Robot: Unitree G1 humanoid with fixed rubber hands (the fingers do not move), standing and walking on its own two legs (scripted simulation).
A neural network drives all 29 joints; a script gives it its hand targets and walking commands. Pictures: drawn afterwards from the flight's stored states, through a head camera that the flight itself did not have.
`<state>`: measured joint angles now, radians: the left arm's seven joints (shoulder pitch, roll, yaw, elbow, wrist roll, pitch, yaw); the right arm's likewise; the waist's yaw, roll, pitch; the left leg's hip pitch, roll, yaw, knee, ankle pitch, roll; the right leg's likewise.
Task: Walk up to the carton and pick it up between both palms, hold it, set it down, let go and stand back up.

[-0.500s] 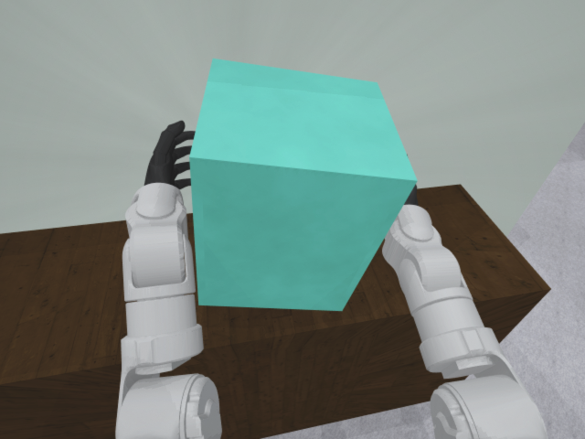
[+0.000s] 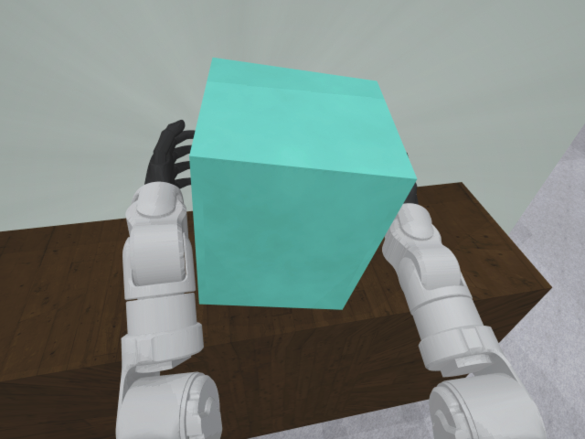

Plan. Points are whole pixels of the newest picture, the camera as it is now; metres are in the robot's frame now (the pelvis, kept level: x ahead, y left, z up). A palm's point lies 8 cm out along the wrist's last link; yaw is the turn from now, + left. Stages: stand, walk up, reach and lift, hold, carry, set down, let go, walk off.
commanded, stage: hold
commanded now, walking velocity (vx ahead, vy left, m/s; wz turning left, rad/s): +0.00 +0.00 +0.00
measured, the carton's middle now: (284, 197) +0.37 +0.01 +0.16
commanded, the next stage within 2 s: none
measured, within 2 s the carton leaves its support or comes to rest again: neither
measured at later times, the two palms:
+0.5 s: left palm (165, 184) +0.36 +0.16 +0.20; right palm (399, 201) +0.35 -0.14 +0.17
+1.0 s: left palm (164, 186) +0.36 +0.16 +0.20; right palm (398, 204) +0.35 -0.14 +0.16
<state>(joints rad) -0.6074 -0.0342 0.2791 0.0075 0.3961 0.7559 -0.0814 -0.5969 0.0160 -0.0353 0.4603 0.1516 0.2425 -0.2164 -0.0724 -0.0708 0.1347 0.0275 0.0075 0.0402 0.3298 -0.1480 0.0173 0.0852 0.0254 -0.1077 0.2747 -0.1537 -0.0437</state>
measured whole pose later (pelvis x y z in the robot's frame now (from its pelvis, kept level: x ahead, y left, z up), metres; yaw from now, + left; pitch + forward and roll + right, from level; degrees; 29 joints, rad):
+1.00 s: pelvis +0.00 +0.00 +0.00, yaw +0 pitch -13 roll -1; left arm -0.58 -0.04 0.25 -0.03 0.39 0.75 -0.07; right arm -0.56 0.02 -0.03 0.43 0.13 0.21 -0.21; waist -0.08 -0.08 0.14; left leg 0.04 0.00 0.04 0.34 -0.16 0.02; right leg 0.11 0.02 -0.11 0.27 -0.16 -0.04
